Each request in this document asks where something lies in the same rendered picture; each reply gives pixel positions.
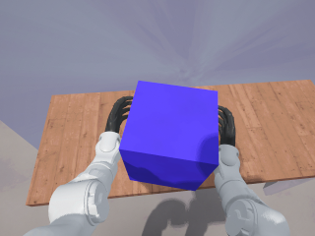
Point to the left robot hand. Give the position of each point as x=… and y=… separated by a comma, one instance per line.
x=116, y=117

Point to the robot right forearm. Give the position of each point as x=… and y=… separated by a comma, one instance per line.
x=228, y=181

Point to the right robot upper arm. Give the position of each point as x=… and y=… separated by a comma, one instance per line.
x=248, y=218

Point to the left robot upper arm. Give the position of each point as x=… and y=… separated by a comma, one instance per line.
x=75, y=209

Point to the robot left forearm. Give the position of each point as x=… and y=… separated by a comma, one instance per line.
x=104, y=167

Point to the right robot hand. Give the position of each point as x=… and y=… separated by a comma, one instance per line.
x=227, y=128

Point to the carton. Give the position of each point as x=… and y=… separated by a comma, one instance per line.
x=171, y=136

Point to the table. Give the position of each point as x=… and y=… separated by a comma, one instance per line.
x=274, y=134

